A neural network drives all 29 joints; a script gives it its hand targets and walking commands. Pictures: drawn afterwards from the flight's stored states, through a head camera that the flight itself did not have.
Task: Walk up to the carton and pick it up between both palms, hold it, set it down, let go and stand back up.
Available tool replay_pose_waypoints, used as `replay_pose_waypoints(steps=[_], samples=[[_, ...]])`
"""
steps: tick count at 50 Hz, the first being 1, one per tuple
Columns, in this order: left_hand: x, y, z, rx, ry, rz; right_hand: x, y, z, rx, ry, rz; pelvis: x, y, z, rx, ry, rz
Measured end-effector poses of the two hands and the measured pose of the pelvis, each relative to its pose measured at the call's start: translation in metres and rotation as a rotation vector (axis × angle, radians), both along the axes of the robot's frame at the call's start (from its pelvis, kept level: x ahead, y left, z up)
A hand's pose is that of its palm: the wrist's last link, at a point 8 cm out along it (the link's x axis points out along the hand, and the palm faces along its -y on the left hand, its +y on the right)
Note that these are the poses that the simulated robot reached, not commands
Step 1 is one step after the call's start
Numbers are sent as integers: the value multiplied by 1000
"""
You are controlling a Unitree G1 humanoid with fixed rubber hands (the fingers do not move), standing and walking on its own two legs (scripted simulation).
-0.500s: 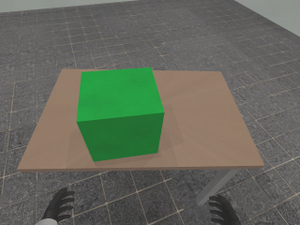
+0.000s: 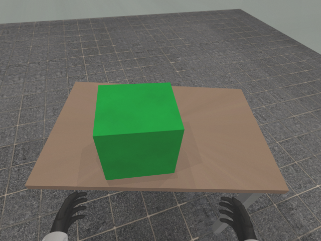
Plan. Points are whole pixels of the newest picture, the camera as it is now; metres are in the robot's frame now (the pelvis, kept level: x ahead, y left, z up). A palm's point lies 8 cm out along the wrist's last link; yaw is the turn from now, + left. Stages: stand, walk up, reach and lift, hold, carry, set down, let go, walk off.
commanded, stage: reach and lift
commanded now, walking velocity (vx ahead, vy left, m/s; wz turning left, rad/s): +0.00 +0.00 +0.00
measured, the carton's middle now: (138, 131) +0.42 +0.10 +0.00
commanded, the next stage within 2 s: none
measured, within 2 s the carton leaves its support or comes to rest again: neither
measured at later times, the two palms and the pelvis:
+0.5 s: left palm (63, 207) +0.19 +0.25 -0.02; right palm (236, 206) +0.22 -0.17 -0.01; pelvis +0.01 -0.01 +0.00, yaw +1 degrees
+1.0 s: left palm (62, 161) +0.26 +0.26 +0.06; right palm (234, 165) +0.30 -0.16 +0.05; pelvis +0.00 +0.00 +0.00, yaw +0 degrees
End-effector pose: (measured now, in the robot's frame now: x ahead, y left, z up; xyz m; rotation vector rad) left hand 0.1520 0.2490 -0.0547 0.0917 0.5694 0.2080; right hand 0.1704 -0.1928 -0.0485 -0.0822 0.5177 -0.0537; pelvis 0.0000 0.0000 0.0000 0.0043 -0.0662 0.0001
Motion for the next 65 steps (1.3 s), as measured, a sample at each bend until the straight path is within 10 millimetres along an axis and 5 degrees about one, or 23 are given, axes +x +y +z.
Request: replay_pose_waypoints(steps=[30, 51, 65], samples=[[42, -1, 44, -27, -295, 7, 59, 26, 41, 103, -255, 25, 6, -9, -3, 2, 6, 13], [114, 10, 116, -63, -316, 8, 129, 32, 101, 109, -299, 13, 4, -4, 1, -3, 25, 7], [145, 13, 139, -82, -301, 33, 163, 34, 128, 101, -306, 20, -2, -7, 1, -8, 58, 5]])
